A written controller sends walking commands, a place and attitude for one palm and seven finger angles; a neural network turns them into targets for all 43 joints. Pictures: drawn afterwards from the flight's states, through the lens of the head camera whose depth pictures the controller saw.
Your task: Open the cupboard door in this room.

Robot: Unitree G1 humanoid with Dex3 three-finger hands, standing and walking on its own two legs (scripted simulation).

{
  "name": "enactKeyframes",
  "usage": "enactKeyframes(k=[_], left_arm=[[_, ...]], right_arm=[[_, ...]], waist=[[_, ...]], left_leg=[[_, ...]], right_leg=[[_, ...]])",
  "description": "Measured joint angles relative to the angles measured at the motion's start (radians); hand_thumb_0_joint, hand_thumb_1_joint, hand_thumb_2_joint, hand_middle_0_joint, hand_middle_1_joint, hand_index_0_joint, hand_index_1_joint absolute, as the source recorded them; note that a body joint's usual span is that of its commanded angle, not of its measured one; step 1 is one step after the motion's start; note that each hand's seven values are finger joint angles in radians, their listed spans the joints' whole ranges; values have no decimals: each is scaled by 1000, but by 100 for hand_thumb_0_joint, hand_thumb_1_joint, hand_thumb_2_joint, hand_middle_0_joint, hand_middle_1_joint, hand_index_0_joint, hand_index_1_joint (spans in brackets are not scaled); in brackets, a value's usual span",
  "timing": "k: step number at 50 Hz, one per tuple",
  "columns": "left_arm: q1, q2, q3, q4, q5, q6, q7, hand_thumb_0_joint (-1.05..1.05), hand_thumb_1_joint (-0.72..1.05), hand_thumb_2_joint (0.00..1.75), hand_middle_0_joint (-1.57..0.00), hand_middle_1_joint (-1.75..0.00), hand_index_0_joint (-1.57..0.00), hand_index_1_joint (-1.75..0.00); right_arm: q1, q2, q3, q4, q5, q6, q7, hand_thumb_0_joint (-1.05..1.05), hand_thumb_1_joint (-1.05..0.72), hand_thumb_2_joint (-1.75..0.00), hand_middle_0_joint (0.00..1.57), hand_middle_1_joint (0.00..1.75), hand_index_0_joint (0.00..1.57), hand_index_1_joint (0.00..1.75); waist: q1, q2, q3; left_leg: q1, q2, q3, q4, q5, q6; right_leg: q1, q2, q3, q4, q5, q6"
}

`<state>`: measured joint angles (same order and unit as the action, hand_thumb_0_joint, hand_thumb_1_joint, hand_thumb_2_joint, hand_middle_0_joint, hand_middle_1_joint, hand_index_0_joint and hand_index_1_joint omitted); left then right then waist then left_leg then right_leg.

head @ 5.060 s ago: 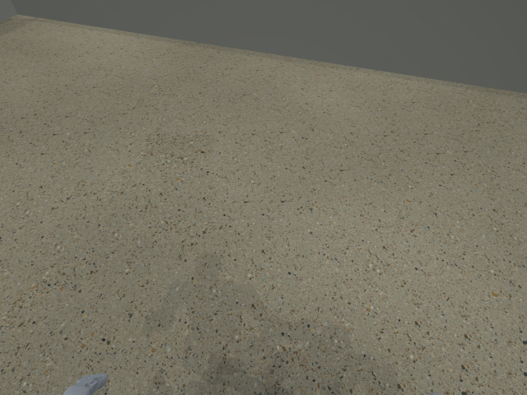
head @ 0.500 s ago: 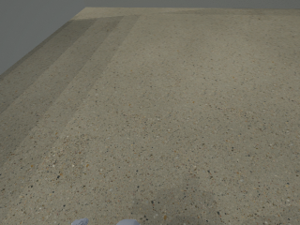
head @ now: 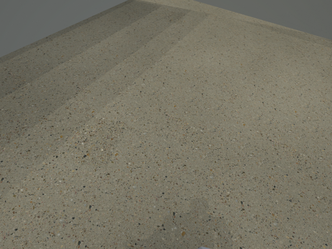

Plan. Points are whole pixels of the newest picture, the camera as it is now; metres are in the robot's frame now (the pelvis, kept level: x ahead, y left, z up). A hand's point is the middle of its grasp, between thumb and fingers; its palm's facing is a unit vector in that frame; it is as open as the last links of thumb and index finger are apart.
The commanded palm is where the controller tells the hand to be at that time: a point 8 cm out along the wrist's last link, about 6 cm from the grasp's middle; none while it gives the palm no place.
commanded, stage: turn or walk to find it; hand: left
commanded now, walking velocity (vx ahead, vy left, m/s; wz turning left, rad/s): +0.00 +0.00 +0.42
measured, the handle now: out of the picture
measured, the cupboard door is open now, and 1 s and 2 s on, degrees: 0 0 0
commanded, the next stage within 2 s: none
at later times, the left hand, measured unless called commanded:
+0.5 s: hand out of the picture +0.01 +0.16 -0.14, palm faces +0.22 -0.94 -0.27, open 7.4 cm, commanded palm none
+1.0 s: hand out of the picture -0.15 +0.21 -0.17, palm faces +0.45 -0.86 -0.23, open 7.4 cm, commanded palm none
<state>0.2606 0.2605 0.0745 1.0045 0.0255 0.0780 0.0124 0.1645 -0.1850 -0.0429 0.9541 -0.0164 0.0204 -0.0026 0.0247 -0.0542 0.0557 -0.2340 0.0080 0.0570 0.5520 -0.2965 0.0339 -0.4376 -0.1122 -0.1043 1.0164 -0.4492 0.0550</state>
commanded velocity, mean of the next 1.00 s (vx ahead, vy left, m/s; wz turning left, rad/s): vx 0.00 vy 0.00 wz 0.42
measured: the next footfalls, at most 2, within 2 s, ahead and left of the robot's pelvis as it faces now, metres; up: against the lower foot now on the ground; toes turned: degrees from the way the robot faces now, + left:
right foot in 0.34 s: +0.03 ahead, -0.13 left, +0.00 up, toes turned +4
left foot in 0.80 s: -0.08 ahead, +0.10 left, +0.00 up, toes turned +26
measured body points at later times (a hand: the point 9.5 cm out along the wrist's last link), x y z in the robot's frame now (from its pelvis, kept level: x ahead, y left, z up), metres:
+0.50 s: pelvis -0.04 -0.05 +0.00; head -0.03 -0.08 +0.45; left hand +0.00 +0.21 -0.12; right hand +0.04 -0.29 -0.16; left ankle -0.06 +0.09 -0.65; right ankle -0.01 -0.14 -0.73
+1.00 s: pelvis -0.10 +0.00 +0.01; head -0.09 +0.03 +0.45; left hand -0.17 +0.26 -0.15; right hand +0.09 -0.19 -0.12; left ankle -0.12 +0.08 -0.73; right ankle -0.05 -0.15 -0.66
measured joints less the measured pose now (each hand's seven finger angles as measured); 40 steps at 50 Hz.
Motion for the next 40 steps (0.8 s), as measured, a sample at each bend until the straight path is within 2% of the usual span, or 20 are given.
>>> enactKeyframes(k=[3, 7, 13, 16, 17, 18, 20, 21, 24, 28, 32, 37, 39, 40], left_arm=[[-15, -1, -1, -9, -2, -12, -7, 1, 91, 90, -19, -30, -19, -30], [-39, -10, -5, -27, -6, -20, -4, 1, 91, 90, -19, -30, -19, -30], [-85, -36, -14, -57, -12, -24, 2, 1, 91, 90, -19, -30, -19, -30], [-101, -53, -21, -77, -16, -39, 2, 1, 91, 90, -19, -30, -19, -30], [-100, -55, -24, -85, -16, -48, 2, 1, 91, 90, -19, -30, -19, -30], [-103, -67, -26, -87, -11, -58, 4, 1, 91, 90, -20, -30, -19, -30], [-99, -84, -38, -94, -5, -65, 5, 1, 91, 90, -20, -30, -19, -30], [-93, -90, -41, -97, -5, -67, 5, 1, 91, 90, -20, -30, -20, -30], [-70, -101, -45, -95, -6, -64, 7, 1, 91, 90, -20, -30, -20, -30], [-52, -106, -49, -81, -6, -65, 8, 1, 91, 90, -20, -30, -20, -30], [-37, -101, -45, -72, 0, -69, 10, 1, 91, 90, -20, -30, -20, -30], [-24, -72, -34, -57, 8, -67, 5, 1, 91, 90, -20, -30, -20, -30], [-18, -55, -27, -48, 8, -63, 4, 1, 91, 90, -20, -30, -20, -30], [-12, -47, -24, -44, 5, -59, 3, 1, 91, 90, -20, -30, -20, -30]], right_arm=[[1, 3, 7, 0, 2, -3, -5, 0, -91, -90, 20, 30, 20, 30], [10, 4, 8, -1, 3, -6, -6, 0, -91, -90, 20, 30, 21, 30], [35, -6, -4, 3, -4, 6, -2, 0, -91, -90, 21, 30, 21, 30], [52, -18, -13, 8, -5, 16, 1, 0, -91, -90, 21, 30, 21, 30], [60, -21, -16, 10, -2, 19, 3, 0, -91, -90, 21, 30, 21, 30], [64, -30, -22, 14, 2, 22, 4, 0, -91, -90, 21, 30, 21, 30], [74, -43, -34, 23, 3, 36, 5, 1, -91, -90, 20, 30, 21, 30], [79, -48, -39, 27, 0, 44, 8, 1, -91, -90, 20, 30, 21, 30], [88, -59, -49, 41, -4, 57, 17, 1, -91, -90, 20, 30, 20, 30], [102, -68, -54, 49, -5, 58, 21, 1, -91, -90, 20, 30, 20, 30], [101, -67, -50, 62, -4, 65, 20, 1, -91, -90, 20, 30, 20, 30], [63, -55, -37, 55, 5, 56, 17, 1, -91, -90, 20, 29, 20, 30], [44, -48, -30, 42, 9, 44, 15, 1, -91, -90, 20, 29, 20, 30], [38, -48, -27, 33, 10, 35, 16, 1, -91, -90, 20, 29, 20, 30]], waist=[[-1, 15, -4], [-9, 30, -7], [-40, 61, -2], [-51, 79, -3], [-51, 79, -7], [-51, 99, -4], [-56, 118, 1], [-56, 117, -2], [-55, 110, -6], [-60, 99, -5], [-46, 80, 2], [-18, 48, 21], [-12, 36, 26], [-12, 33, 24]], left_leg=[[16, -13, -20, -62, 46, 8], [18, -31, -43, -104, 83, 13], [-15, -48, -82, -93, 103, 1], [-50, -56, -104, -58, 101, -16], [-68, -63, -109, -35, 95, -24], [-89, -55, -120, 3, 76, -28], [-150, -60, -129, 171, -81, -41], [-184, -65, -124, 273, -120, -46], [-252, -46, -104, 515, -98, -62], [-265, 1, -96, 618, -42, -90], [-212, 34, -79, 527, -78, -104], [-107, 41, -28, 281, -154, -98], [-57, 35, -5, 163, -119, -91], [-25, 32, 3, 83, -63, -85]], right_leg=[[-21, 12, 39, 55, 52, 13], [-5, 20, 66, 18, 59, 27], [73, 49, 72, -174, 10, 22], [143, 69, 64, -346, 72, 11], [178, 70, 59, -431, 122, 6], [188, 81, 45, -457, 150, -16], [189, 80, 16, -442, 152, -63], [194, 72, 5, -446, 151, -77], [221, 57, -22, -488, 170, -86], [241, 43, -64, -523, 191, -87], [236, 23, -99, -521, 194, -82], [206, -16, -133, -477, 185, -63], [187, -34, -147, -441, 174, -48], [173, -43, -155, -412, 163, -38]])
